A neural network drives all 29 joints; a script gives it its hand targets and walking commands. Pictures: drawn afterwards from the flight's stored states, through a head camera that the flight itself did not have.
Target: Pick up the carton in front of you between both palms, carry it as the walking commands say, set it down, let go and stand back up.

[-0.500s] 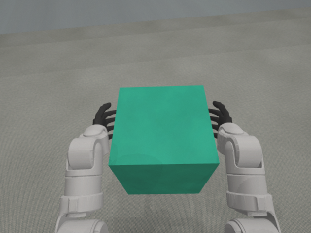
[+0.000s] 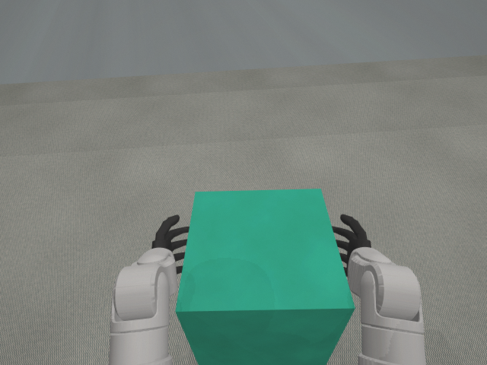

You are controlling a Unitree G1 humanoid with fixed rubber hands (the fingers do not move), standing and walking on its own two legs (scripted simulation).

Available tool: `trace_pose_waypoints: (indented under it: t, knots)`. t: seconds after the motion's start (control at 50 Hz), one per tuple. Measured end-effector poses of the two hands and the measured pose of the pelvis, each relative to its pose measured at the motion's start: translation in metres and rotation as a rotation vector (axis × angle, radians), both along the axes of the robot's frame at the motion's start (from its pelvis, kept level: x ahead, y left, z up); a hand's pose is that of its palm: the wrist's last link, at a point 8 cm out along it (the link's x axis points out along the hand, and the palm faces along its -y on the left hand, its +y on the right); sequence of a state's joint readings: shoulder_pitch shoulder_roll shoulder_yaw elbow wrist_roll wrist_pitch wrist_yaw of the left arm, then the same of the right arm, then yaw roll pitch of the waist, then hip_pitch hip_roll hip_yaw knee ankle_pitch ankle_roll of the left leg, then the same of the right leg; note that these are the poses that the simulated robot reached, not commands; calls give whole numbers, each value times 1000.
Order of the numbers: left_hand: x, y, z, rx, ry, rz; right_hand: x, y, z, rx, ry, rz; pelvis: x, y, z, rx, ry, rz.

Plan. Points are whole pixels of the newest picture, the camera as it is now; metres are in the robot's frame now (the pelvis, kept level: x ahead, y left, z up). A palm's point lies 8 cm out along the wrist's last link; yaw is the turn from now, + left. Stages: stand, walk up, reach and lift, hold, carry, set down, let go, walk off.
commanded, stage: carry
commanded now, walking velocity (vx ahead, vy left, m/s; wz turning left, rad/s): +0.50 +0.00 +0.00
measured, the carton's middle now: (260, 283) +0.27 +0.00 -0.01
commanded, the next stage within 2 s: none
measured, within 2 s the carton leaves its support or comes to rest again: neither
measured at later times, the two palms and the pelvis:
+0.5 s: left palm (182, 135) +0.58 +0.17 +0.07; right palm (316, 137) +0.56 -0.13 +0.08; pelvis +0.31 +0.04 +0.00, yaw -3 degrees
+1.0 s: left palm (205, 80) +0.81 +0.14 +0.08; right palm (313, 80) +0.81 -0.16 +0.08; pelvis +0.54 +0.00 +0.00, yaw -1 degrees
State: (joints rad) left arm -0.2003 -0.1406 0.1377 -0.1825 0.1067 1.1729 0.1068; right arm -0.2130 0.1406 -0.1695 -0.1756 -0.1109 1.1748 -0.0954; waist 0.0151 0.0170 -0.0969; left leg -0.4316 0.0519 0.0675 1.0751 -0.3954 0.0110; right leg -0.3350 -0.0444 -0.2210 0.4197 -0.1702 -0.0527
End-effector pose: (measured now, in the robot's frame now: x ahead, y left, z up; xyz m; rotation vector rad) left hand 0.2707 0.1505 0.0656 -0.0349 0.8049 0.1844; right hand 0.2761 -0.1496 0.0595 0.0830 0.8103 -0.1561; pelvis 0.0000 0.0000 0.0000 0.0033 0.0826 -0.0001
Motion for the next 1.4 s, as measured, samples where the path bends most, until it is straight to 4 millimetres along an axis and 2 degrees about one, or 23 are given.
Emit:
trace_pose_waypoints:
  t: [0.1,0.24,0.32,0.36,0.44,0.5,0.6,0.68,0.76,0.8,0.86,0.92,1.08,1.14,1.26,1.4]
  knots:
    - [45,-2,13,7,-33,-1,45,-1,10,-21,-35,25,54,-3,9,13,4,-4]
    - [140,4,30,-6,-134,-35,132,5,33,-39,-135,-4,150,9,2,7,-8,-9]
    - [204,18,20,-31,-170,-48,192,18,30,-61,-170,-19,213,24,-18,4,-31,-28]
    - [233,23,11,-43,-147,-53,219,24,24,-75,-147,-21,238,31,-22,18,-30,-37]
    - [277,25,3,-51,-52,-70,255,26,15,-74,-52,-44,276,38,-9,-3,-18,-54]
    - [308,23,5,-49,-30,-87,281,24,17,-73,-29,-58,307,40,1,-16,-12,-53]
    - [364,18,19,-41,-71,-88,339,19,30,-70,-69,-55,363,34,9,-23,-8,-46]
    - [413,10,29,-34,-126,-67,394,10,38,-62,-125,-37,414,21,5,-15,-18,-43]
    - [464,-5,25,-15,-165,-47,452,-5,29,-40,-165,-19,468,3,-14,-2,-38,-27]
    - [486,-11,20,10,-136,-53,474,-11,19,-16,-137,-22,485,-2,-15,-24,-33,-19]
    - [505,-14,12,17,-66,-44,495,-13,8,2,-67,-22,504,-5,-8,-13,-26,-6]
    - [519,-12,10,13,-38,-34,511,-11,6,-4,-39,-10,520,-6,-2,-3,-24,-3]
    - [564,-1,24,-20,-124,-28,559,0,31,-42,-124,1,569,1,-3,-17,-24,-8]
    - [577,4,24,-25,-127,-26,572,4,33,-46,-127,3,583,5,-4,-15,-17,-7]
    - [590,11,17,-22,-92,-27,584,11,24,-46,-92,6,598,12,-6,-14,-16,-7]
    - [594,16,15,-19,-95,-30,588,16,21,-43,-95,4,601,18,-8,-15,-15,-6]
